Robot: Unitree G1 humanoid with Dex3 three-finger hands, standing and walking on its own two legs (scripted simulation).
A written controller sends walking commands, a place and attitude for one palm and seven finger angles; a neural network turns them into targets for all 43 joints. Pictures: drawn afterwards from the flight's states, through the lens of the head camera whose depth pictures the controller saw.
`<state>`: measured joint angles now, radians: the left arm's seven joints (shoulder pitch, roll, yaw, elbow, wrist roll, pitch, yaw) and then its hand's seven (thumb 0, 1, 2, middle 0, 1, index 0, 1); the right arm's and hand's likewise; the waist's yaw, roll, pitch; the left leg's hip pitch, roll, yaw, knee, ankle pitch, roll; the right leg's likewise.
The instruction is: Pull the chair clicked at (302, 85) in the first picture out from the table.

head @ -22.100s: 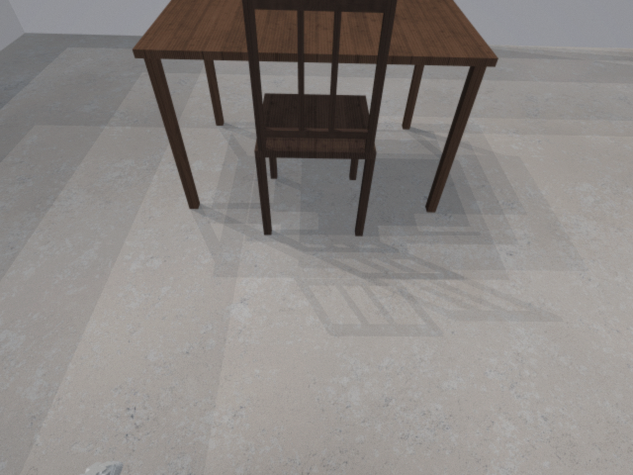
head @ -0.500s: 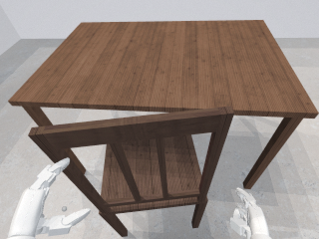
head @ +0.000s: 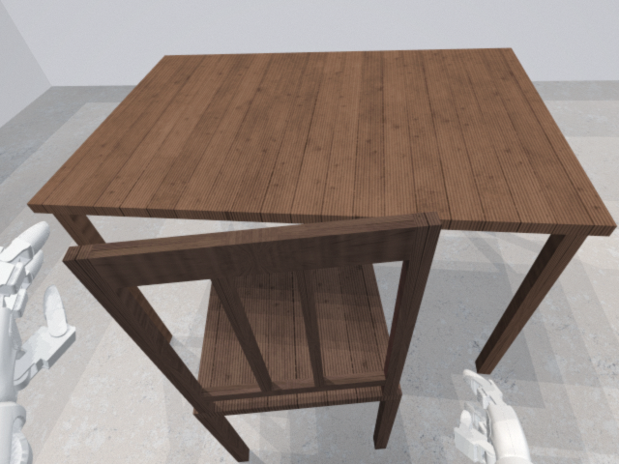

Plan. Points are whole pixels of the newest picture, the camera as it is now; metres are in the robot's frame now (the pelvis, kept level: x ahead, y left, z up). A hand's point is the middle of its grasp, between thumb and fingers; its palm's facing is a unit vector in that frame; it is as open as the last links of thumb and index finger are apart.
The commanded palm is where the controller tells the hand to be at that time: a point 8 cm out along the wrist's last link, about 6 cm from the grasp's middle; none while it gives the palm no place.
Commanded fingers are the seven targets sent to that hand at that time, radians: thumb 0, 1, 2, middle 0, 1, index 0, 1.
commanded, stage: draw the hand back to the body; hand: left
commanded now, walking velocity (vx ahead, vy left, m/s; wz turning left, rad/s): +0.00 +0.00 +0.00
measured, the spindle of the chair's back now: (248, 342) +0.30 +0.15 -0.06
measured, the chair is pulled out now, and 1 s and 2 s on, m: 0.14 0.14 0.14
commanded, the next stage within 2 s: step back with the hand held close in 0.14 s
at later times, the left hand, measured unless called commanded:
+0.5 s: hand (56, 314) +0.20 +0.27 +0.17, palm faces +0.37 -0.72 -0.59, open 7.4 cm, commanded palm +0.14 +0.31 +0.18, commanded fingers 0.00 0.90 0.90 -0.20 -0.30 -0.20 -0.30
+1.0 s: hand (30, 376) +0.15 +0.27 +0.16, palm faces +0.38 -0.74 -0.55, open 7.4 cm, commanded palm +0.08 +0.31 +0.18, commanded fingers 0.00 0.90 0.90 -0.20 -0.30 -0.20 -0.30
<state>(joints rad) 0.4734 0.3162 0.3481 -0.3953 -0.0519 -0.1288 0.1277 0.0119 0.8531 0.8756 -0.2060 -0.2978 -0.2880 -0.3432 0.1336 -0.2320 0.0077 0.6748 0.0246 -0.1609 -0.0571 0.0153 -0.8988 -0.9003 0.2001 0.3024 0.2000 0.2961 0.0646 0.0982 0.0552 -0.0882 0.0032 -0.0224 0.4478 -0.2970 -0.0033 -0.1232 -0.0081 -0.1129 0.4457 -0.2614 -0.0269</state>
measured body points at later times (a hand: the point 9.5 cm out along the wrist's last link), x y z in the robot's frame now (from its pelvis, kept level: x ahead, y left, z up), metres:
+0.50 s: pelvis -0.01 +0.01 +0.00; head +0.03 -0.02 +0.44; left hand +0.18 +0.31 +0.20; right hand +0.17 -0.22 -0.11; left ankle -0.03 +0.12 -0.74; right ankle -0.01 -0.10 -0.74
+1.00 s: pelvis -0.06 +0.01 -0.01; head -0.01 +0.00 +0.43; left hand +0.12 +0.31 +0.19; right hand +0.12 -0.23 -0.11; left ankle -0.03 +0.12 -0.74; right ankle -0.01 -0.10 -0.74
